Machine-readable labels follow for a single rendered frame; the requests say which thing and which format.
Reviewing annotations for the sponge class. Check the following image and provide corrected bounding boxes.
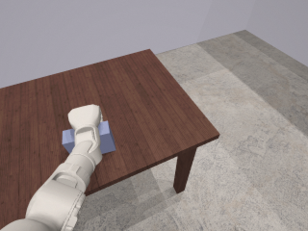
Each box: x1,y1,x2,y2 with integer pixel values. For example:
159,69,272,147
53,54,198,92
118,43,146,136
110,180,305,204
62,120,116,154

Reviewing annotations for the robot left forearm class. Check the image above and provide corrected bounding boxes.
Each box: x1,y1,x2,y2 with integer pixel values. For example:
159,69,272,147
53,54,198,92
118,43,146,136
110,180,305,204
25,124,103,218

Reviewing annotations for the robot left hand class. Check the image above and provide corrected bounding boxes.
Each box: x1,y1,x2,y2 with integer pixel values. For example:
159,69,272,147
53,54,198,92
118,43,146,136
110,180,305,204
67,104,104,130

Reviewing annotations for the robot left upper arm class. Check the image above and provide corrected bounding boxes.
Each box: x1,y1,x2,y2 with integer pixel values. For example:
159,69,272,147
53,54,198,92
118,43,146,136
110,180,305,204
0,179,86,231

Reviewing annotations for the table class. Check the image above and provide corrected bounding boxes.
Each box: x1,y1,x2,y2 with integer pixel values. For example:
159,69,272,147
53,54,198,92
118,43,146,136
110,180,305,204
0,49,220,230

